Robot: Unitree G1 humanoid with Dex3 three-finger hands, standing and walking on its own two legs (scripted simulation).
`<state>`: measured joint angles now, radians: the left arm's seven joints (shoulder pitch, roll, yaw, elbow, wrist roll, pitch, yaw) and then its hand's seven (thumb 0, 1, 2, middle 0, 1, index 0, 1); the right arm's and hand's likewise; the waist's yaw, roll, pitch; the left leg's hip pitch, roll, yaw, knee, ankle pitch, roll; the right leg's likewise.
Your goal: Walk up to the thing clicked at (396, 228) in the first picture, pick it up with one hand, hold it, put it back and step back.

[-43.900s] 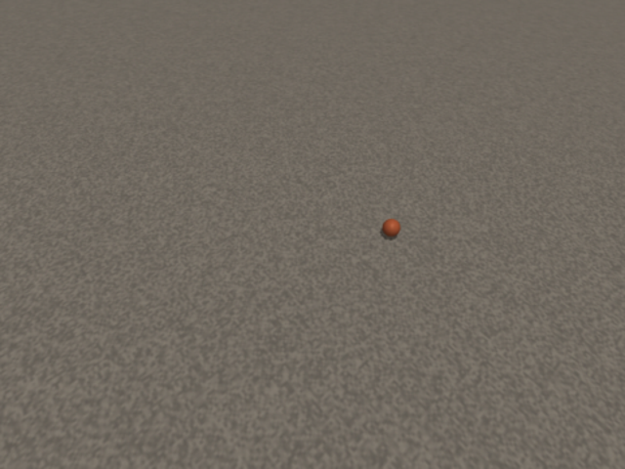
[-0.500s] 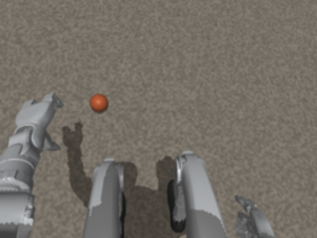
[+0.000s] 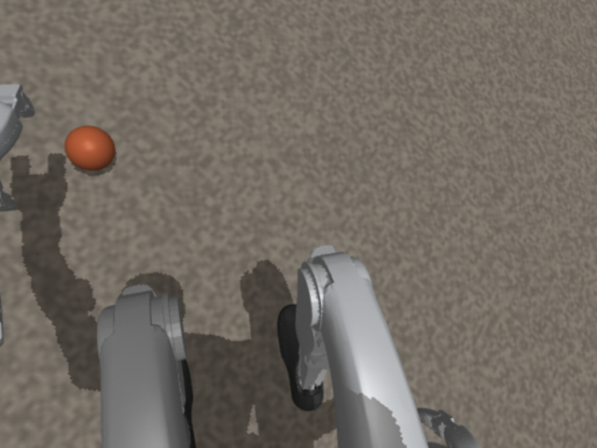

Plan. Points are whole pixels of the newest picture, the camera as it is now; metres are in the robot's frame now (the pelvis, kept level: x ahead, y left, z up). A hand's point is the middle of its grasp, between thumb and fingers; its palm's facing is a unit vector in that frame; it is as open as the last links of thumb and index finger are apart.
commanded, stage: rise first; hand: left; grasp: from above
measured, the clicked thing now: (90, 148) +0.59 +0.22 -0.33
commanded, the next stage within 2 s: none
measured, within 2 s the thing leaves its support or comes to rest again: neither
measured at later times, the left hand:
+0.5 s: hand (26, 142) +0.54 +0.27 -0.19, palm faces -0.46 -0.06 -0.89, open 13.6 cm
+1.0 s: hand (32, 137) +0.56 +0.27 -0.20, palm faces -0.46 -0.05 -0.89, open 13.5 cm
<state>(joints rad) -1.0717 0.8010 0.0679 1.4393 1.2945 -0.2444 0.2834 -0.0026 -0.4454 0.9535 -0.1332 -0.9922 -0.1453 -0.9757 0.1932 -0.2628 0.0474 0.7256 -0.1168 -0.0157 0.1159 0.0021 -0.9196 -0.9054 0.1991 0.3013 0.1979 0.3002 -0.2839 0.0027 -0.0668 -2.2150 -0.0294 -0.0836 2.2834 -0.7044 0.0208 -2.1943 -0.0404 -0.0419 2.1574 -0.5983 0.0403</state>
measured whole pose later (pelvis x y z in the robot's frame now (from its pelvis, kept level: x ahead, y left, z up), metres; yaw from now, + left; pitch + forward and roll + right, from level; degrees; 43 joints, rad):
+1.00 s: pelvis +0.00 +0.00 -0.04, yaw -4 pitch +36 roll -11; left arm -1.24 0.96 0.03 1.50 1.27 -0.19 0.24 0.00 -0.42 0.90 -0.16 -0.98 -0.17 -0.96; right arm 0.20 -0.31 0.20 0.61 -0.12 0.03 0.13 0.00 -0.91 -0.90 0.20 0.30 0.20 0.30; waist -0.38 -0.03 0.04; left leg -2.33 -0.02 -0.14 2.42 -0.73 0.02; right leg -2.29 -0.02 -0.09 2.25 -0.59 0.05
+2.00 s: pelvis +0.00 +0.00 -0.04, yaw -4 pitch +35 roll -12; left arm -1.25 0.99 0.02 1.50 1.27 -0.18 0.23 0.00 -0.29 0.82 -0.30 -0.82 -0.30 -0.82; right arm 0.20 -0.32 0.23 0.59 -0.13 0.04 0.12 0.00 -0.91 -0.90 0.20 0.30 0.20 0.30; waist -0.40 -0.03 0.06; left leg -2.34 -0.03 -0.15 2.43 -0.70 0.02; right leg -2.30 -0.02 -0.10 2.25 -0.57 0.05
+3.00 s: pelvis +0.00 +0.00 -0.04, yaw -5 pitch +34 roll -13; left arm -1.24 1.01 0.02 1.45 1.27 -0.18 0.20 0.00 -0.29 0.82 -0.34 -0.77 -0.32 -0.78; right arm 0.20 -0.33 0.25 0.56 -0.13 0.04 0.12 0.00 -0.91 -0.90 0.20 0.30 0.20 0.30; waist -0.40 -0.04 0.08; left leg -2.36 -0.03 -0.16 2.44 -0.69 0.03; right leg -2.30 -0.02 -0.10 2.24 -0.56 0.05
